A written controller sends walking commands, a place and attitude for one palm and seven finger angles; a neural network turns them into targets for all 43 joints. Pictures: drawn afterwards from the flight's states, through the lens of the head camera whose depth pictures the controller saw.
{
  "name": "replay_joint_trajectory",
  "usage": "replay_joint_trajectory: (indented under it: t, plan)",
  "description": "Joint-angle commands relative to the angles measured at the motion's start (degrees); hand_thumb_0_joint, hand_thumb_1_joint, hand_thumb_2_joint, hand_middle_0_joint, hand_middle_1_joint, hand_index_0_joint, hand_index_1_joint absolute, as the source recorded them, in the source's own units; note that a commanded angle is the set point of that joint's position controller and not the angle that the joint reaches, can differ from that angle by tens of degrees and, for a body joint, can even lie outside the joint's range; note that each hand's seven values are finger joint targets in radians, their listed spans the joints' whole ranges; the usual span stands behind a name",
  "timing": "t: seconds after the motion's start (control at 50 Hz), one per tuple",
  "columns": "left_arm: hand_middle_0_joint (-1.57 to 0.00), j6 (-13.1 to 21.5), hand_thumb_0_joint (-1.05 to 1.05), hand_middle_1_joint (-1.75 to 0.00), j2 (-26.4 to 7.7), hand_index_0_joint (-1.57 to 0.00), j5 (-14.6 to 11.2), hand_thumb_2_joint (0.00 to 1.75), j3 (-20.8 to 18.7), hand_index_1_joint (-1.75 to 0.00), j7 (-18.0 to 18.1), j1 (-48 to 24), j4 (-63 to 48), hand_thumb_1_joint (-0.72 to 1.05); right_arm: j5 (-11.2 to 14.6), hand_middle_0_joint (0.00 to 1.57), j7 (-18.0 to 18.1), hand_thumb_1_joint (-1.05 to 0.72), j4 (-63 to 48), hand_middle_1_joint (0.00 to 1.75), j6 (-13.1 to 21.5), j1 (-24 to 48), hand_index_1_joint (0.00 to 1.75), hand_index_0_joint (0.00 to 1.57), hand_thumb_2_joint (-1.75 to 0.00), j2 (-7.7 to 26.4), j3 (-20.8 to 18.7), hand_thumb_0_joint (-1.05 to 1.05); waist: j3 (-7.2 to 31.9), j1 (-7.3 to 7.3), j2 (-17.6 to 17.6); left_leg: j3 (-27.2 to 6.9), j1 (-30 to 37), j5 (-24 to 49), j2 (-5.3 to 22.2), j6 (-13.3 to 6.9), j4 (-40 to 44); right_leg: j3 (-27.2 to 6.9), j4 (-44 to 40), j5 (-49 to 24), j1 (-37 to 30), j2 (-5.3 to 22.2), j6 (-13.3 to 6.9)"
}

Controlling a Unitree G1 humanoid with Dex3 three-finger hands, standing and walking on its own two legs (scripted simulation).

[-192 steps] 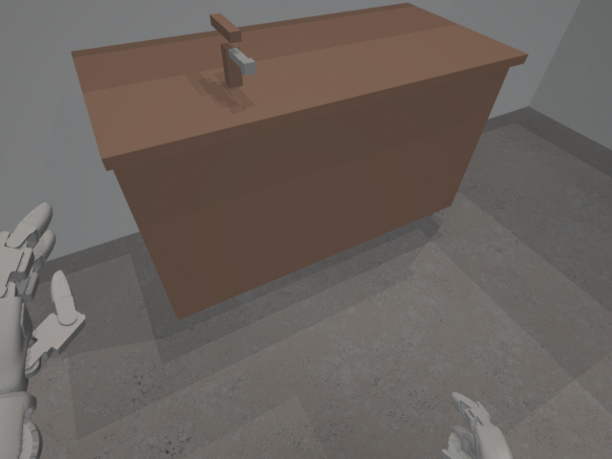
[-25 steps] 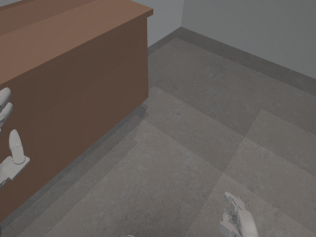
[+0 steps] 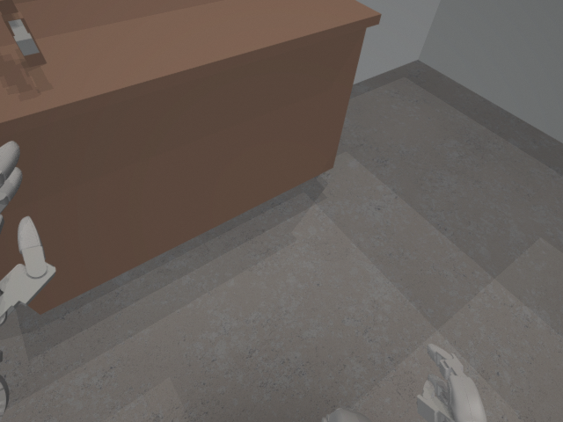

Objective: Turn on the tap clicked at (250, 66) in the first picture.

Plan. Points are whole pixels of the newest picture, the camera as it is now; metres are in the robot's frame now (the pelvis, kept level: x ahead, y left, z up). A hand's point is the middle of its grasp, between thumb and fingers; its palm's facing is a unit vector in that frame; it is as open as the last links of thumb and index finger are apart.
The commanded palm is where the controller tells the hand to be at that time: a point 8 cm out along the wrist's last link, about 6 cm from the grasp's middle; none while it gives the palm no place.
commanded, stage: turn to face it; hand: left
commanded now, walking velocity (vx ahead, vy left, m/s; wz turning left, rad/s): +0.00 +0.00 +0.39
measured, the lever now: (26, 44) +0.73 +0.53 +0.12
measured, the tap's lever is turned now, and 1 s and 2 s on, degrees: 0 0 0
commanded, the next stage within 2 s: take the last steps up to it in 0.32 s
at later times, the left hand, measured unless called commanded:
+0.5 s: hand out of the picture +0.10 +0.20 +0.18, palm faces +0.53 -0.73 -0.43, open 7.4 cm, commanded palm +0.03 +0.24 +0.19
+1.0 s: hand out of the picture +0.05 +0.24 +0.19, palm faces +0.63 -0.67 -0.40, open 7.5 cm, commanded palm -0.01 +0.26 +0.19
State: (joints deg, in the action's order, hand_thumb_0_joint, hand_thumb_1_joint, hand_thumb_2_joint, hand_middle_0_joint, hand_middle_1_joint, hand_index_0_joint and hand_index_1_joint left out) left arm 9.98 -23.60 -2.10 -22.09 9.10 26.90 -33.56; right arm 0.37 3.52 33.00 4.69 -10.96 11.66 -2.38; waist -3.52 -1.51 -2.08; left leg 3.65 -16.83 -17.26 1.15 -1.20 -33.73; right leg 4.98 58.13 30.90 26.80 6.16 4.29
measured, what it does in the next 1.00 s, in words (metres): walks backwards: right foot, then left foot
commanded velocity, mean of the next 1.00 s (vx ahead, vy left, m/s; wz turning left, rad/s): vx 0.18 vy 0.01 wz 0.14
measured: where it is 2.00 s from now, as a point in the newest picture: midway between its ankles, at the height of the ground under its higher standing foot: outside the picture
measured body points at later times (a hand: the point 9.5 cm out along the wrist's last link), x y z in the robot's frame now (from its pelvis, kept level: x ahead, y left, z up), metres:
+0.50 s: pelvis -0.07 -0.06 +0.01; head -0.05 -0.09 +0.46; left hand +0.06 +0.24 +0.20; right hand +0.14 -0.27 -0.09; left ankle -0.11 +0.08 -0.65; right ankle -0.03 -0.13 -0.73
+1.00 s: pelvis -0.09 -0.05 +0.01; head -0.10 -0.06 +0.46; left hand +0.01 +0.27 +0.21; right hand +0.10 -0.20 -0.09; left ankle -0.15 +0.07 -0.73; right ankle -0.02 -0.16 -0.70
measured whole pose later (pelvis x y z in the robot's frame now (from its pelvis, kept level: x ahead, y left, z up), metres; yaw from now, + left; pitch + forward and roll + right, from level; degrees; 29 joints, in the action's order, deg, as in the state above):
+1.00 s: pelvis -0.09 -0.05 +0.01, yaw +14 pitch -1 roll -1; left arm 11.6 -19.7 -0.3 -19.2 9.2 25.8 -26.2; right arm -0.1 2.7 37.5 6.8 -15.0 6.5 2.9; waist 0.3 1.3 2.1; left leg 5.2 -9.0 -17.2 5.4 1.3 -27.4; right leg 7.7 40.3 20.9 21.5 3.4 2.4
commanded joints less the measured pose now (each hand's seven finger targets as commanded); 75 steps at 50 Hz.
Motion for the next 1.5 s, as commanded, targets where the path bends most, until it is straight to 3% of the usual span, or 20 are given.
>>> replay_joint_trajectory:
  t: [0.0, 0.24, 0.3, 0.4, 0.66, 0.68, 0.72, 0.74, 0.84, 0.98, 1.0, 1.04, 1.06, 1.16, 1.3, 1.32, 1.36, 1.38, 1.42, 1.48]
  plan:
    - [-0.20, 4.8, 0.00, -0.30, -6.7, -0.20, -0.1, 0.90, -4.8, -0.30, 0.1, 2.3, -16.7, 0.90, 0.7, 0.20, -2.1, -0.90, -7.2, 0.30, 4.4, 1.6, 0.30, 0.20, -0.90, 7.3, -1.9, 0.00, 10.9, 0.73, 16.2, -13.9, 10.5, 38.1, 13.0, -7.3, 10.5, -1.7, 4.0, -5.5, 5.7, -2.9, 0.5]
    - [-0.20, 1.3, 0.00, -0.30, -6.0, -0.20, -0.6, 0.90, -2.8, -0.30, 0.2, -5.2, -7.5, 0.90, 0.3, 0.20, -0.7, -0.90, -5.9, 0.30, 3.8, 3.7, 0.30, 0.20, -0.90, 6.0, 1.0, 0.00, 9.4, 2.45, 11.3, -14.4, -1.9, 7.2, 9.3, -4.5, 9.5, -1.4, -36.2, -15.8, -20.3, -6.0, -0.9]
    - [-0.20, 0.5, 0.00, -0.30, -8.7, -0.20, -1.1, 0.90, -3.4, -0.30, 1.1, -9.4, -6.0, 0.90, 0.3, 0.20, -0.7, -0.90, -6.4, 0.30, 3.4, 3.3, 0.30, 0.20, -0.90, 6.1, -0.3, 0.00, 7.6, 2.10, -15.1, -5.9, -11.3, -11.3, -3.4, 3.2, -23.8, -27.5, -46.2, -17.8, -14.8, 17.8, -10.9]
    - [-0.20, 2.7, 0.00, -0.30, -8.2, -0.20, -0.4, 0.90, -5.6, -0.30, 1.2, -2.6, -3.9, 0.90, -0.1, 0.20, 0.8, -0.90, -6.1, 0.30, 1.8, 6.6, 0.30, 0.20, -0.90, 4.1, 1.3, 0.00, 6.8, 1.57, -4.2, -4.3, -13.3, -5.6, -0.4, 4.8, -31.6, -8.5, -39.8, -37.3, -16.7, 10.7, -10.5]
    - [-0.20, 4.2, 0.00, -0.30, -5.6, -0.20, 0.4, 0.90, -3.0, -0.30, 2.9, -4.6, -6.5, 0.90, -0.6, 0.20, 1.5, -0.90, -7.2, 0.30, 2.1, 2.2, 0.30, 0.20, -0.90, 5.6, -0.3, 0.00, 11.3, 1.39, -3.9, 5.6, 5.6, -5.4, -1.2, 0.1, 8.9, -10.9, -39.9, -2.5, -15.8, 9.0, -9.9]
    - [-0.20, 4.5, 0.00, -0.30, -5.3, -0.20, 0.3, 0.90, -2.3, -0.30, 2.9, -6.4, -6.9, 0.90, -0.5, 0.20, 1.9, -0.90, -7.3, 0.30, 2.1, 1.4, 0.30, 0.20, -0.90, 6.1, -0.5, 0.00, 10.8, 0.59, -0.3, 3.3, 10.6, -5.4, 0.8, -1.1, 13.2, -8.3, -34.2, -1.8, -12.0, 6.1, -7.9]
    - [-0.20, 5.6, 0.00, -0.30, -4.4, -0.20, 1.1, 0.90, -0.9, -0.30, 2.8, -9.9, -8.0, 0.90, -0.1, 0.20, 1.6, -0.90, -7.6, 0.30, 2.6, 2.2, 0.30, 0.20, -0.90, 8.1, -0.7, 0.00, 6.1, 0.81, 18.2, -21.4, 17.4, -4.7, 18.7, -9.1, 20.5, 1.3, -11.9, -0.1, 6.8, -4.2, -3.4]
    - [-0.20, 6.4, 0.00, -0.30, -7.2, -0.20, 1.7, 0.90, -2.4, -0.30, 2.5, -11.8, -6.9, 0.90, 0.0, 0.20, 1.4, -0.90, -6.2, 0.30, 3.0, 2.3, 0.30, 0.20, -0.90, 7.0, -0.6, 0.00, 5.0, 0.48, 16.7, -27.5, 14.8, -6.9, 23.7, -12.3, 23.1, -1.1, -1.2, 0.4, 10.9, -3.5, -3.5]
    - [-0.20, 6.0, 0.00, -0.30, -5.8, -0.20, 2.8, 0.90, -1.2, -0.30, 0.5, -11.0, -7.6, 0.90, 0.0, 0.20, 0.1, -0.90, -4.3, 0.30, 4.7, 4.0, 0.30, 0.20, -0.90, 6.4, -0.2, 0.00, -1.3, 1.68, 15.0, -9.7, -1.3, -12.7, 16.2, -9.0, 23.8, 0.0, -1.5, -11.0, 3.7, -0.5, -2.4]
    - [-0.20, 4.3, 0.00, -0.30, -5.4, -0.20, 1.7, 0.90, -2.2, -0.30, 0.6, -9.2, -2.0, 0.90, -0.6, 0.20, 0.5, -0.90, -3.9, 0.30, 4.1, 3.9, 0.30, 0.20, -0.90, 6.2, 0.7, 0.00, 4.9, 1.63, 11.2, -3.3, -0.5, -5.0, 13.1, -4.3, 11.0, 6.8, -30.3, -12.3, -17.4, -6.2, -2.4]
    - [-0.20, 4.1, 0.00, -0.30, -6.2, -0.20, 1.8, 0.90, -2.9, -0.30, 0.7, -8.9, -1.4, 0.90, -0.5, 0.20, 0.5, -0.90, -3.8, 0.30, 3.5, 4.1, 0.30, 0.20, -0.90, 5.8, 0.6, 0.00, 7.0, 1.86, 6.8, -1.2, -3.3, -3.9, 11.3, -3.3, 3.3, 3.8, -33.3, -12.8, -23.2, -4.5, -3.8]
    - [-0.20, 3.9, 0.00, -0.30, -9.7, -0.20, 1.9, 0.90, -5.5, -0.30, 1.0, -7.2, -0.6, 0.90, 0.1, 0.20, 0.1, -0.90, -4.9, 0.30, 2.9, 4.3, 0.30, 0.20, -0.90, 3.7, 0.9, 0.00, 9.2, 2.42, -13.8, 3.7, -22.1, -14.5, 0.2, 0.7, -26.7, -29.2, -42.1, -15.1, -32.8, 15.5, -14.5]
    - [-0.20, 4.3, 0.00, -0.30, -8.9, -0.20, 0.8, 0.90, -5.4, -0.30, 0.6, -8.6, -0.9, 0.90, 0.0, 0.20, -0.3, -0.90, -4.7, 0.30, 2.9, 5.1, 0.30, 0.20, -0.90, 5.5, 0.0, 0.00, 9.6, 2.76, -14.2, -2.9, -21.5, -13.9, 1.9, 1.4, -33.2, -33.4, -45.7, -3.3, -26.9, 18.1, -15.2]
    - [-0.20, 6.3, 0.00, -0.30, -8.8, -0.20, 0.7, 0.90, -6.9, -0.30, 0.6, -3.3, -8.9, 0.90, -0.1, 0.20, -0.2, -0.90, -4.9, 0.30, 0.8, 7.1, 0.30, 0.20, -0.90, 4.5, 0.9, 0.00, 7.3, 1.54, -4.5, -1.2, -14.4, -5.7, 5.7, 2.7, -23.4, -12.3, -43.7, -15.0, -16.7, 13.2, -13.7]
    - [-0.20, 5.9, 0.00, -0.30, -7.1, -0.20, 0.7, 0.90, -6.1, -0.30, 2.7, -2.4, -11.7, 0.90, -0.6, 0.20, 1.3, -0.90, -6.7, 0.30, 2.0, 3.0, 0.30, 0.20, -0.90, 5.5, -0.9, 0.00, 10.2, 1.46, -0.7, 7.0, 6.0, 3.9, 1.3, 1.6, 6.9, -5.5, -33.7, -14.0, -16.3, 6.9, -9.8]
    - [-0.20, 6.2, 0.00, -0.30, -6.7, -0.20, 0.8, 0.90, -5.4, -0.30, 2.6, -3.4, -12.3, 0.90, -0.4, 0.20, 1.8, -0.90, -7.0, 0.30, 2.1, 2.2, 0.30, 0.20, -0.90, 6.7, -1.7, 0.00, 10.5, 0.83, 5.0, 3.4, 11.1, 3.6, 3.6, 0.4, 10.0, -4.0, -26.2, -13.9, -12.9, 4.8, -7.9]
    - [-0.20, 7.2, 0.00, -0.30, -5.8, -0.20, 1.1, 0.90, -4.2, -0.30, 2.2, -4.8, -12.1, 0.90, 0.1, 0.20, 1.3, -0.90, -7.7, 0.30, 2.4, 2.8, 0.30, 0.20, -0.90, 7.6, -1.6, 0.00, 9.2, 0.44, 24.2, -24.2, 17.4, 6.1, 22.0, -8.7, 18.6, 1.4, -0.3, 5.4, 5.0, -4.6, -3.7]
    - [-0.20, 7.6, 0.00, -0.30, -9.5, -0.20, 1.6, 0.90, -6.5, -0.30, 2.1, -6.2, -11.3, 0.90, -0.7, 0.20, 1.1, -0.90, -6.8, 0.30, 3.2, 3.5, 0.30, 0.20, -0.90, 6.5, -0.6, 0.00, 7.3, 0.15, 21.6, -29.7, 14.8, 5.0, 24.9, -11.2, 20.7, -2.7, 7.3, 3.0, 9.0, -2.6, -4.2]
    - [-0.20, 7.4, 0.00, -0.30, -7.8, -0.20, 1.3, 0.90, -5.5, -0.30, 1.4, -4.3, -11.6, 0.90, 0.0, 0.20, 0.4, -0.90, -5.5, 0.30, 3.8, 2.4, 0.30, 0.20, -0.90, 6.7, -1.4, 0.00, 7.1, 0.32, 13.0, -22.2, 17.8, 15.3, 22.4, -11.7, 17.0, -3.7, 10.3, -2.5, 14.7, -0.6, -3.4]
    - [-0.20, 6.7, 0.00, -0.30, -5.7, -0.20, 1.2, 0.90, -4.1, -0.30, 0.9, -0.2, -14.4, 0.90, 0.1, 0.20, -0.6, -0.90, -5.5, 0.30, 4.1, 1.5, 0.30, 0.20, -0.90, 6.5, -1.5, 0.00, 9.6, 0.63, 14.0, -11.2, 19.3, 24.9, 18.0, -8.3, 15.0, -0.6, 4.8, -7.6, 14.0, -0.9, -2.7]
